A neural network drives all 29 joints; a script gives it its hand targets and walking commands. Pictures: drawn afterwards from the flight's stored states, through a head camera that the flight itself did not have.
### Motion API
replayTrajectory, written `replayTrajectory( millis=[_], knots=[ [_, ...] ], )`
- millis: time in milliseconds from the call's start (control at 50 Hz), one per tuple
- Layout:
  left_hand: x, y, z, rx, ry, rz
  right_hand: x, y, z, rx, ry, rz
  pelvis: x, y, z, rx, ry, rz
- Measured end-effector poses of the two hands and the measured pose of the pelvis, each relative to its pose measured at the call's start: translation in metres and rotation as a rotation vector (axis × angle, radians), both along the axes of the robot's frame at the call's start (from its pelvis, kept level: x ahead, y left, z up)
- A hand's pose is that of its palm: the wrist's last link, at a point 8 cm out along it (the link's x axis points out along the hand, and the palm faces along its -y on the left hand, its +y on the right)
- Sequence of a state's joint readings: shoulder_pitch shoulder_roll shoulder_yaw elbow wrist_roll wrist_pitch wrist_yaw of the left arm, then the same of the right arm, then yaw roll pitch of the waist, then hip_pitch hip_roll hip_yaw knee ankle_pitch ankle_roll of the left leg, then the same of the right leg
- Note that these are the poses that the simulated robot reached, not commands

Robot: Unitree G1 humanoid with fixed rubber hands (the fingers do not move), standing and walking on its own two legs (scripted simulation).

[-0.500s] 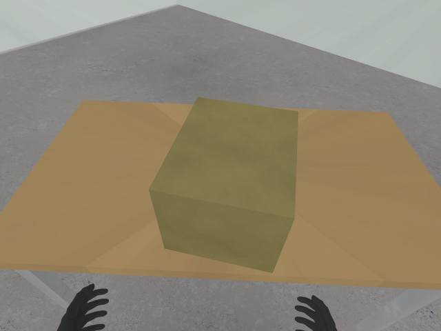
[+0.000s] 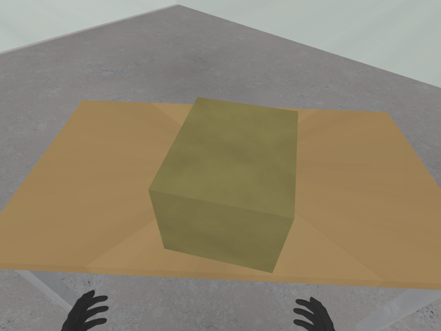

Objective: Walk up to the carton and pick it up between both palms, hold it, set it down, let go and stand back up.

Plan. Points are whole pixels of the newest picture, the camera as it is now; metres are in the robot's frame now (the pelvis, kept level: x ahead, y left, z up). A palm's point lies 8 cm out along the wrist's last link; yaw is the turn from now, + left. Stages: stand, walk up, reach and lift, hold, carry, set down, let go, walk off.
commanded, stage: let go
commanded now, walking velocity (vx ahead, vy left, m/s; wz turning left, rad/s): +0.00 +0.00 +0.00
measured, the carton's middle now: (232, 178) +0.46 +0.00 -0.01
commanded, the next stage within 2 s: stand in 0.02 s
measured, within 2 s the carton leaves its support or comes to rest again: neither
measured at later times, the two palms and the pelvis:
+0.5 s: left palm out of the picture +0.07 +0.27 -0.10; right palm out of the picture +0.09 -0.25 -0.13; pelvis +0.01 -0.01 +0.00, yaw +0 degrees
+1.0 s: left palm out of the picture +0.04 +0.26 -0.10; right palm out of the picture +0.08 -0.26 -0.14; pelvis -0.01 -0.02 +0.00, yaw +0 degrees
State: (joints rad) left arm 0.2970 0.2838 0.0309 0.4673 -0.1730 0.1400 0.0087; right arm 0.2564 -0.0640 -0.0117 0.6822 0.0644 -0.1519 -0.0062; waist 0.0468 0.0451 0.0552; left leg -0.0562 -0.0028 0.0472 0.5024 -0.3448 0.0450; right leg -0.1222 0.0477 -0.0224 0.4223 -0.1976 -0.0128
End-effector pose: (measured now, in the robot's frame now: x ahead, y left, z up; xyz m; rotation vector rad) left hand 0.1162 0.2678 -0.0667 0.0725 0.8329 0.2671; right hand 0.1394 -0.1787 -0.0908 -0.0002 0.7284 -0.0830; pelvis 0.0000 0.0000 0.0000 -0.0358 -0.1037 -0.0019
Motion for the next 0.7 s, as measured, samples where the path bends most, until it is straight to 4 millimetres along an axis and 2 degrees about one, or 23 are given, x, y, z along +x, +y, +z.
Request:
replayTrajectory(
  millis=[140,300,380,500,700],
  knots=[
    [-0.002,0.000,-0.002,0.033,0.008,-0.015,-0.002,-0.008,-0.005,-0.015,0.027,0.007,-0.001,-0.001,-0.001,0.007,0.004,0.003],
    [-0.025,0.006,-0.019,0.065,0.103,-0.003,-0.029,-0.051,-0.028,-0.112,0.240,0.014,0.001,-0.001,-0.002,0.022,0.024,0.008],
    [-0.035,0.006,-0.026,0.064,0.156,0.009,-0.039,-0.065,-0.033,-0.136,0.307,0.009,0.004,-0.003,-0.001,0.025,0.032,0.008],
    [-0.046,0.004,-0.031,0.066,0.212,0.024,-0.047,-0.073,-0.040,-0.137,0.369,0.003,0.007,-0.007,-0.001,0.031,0.041,0.008],
    [-0.057,-0.001,-0.034,0.071,0.252,0.038,-0.048,-0.079,-0.044,-0.127,0.394,0.002,0.005,-0.014,0.000,0.040,0.038,0.008]
  ],
)
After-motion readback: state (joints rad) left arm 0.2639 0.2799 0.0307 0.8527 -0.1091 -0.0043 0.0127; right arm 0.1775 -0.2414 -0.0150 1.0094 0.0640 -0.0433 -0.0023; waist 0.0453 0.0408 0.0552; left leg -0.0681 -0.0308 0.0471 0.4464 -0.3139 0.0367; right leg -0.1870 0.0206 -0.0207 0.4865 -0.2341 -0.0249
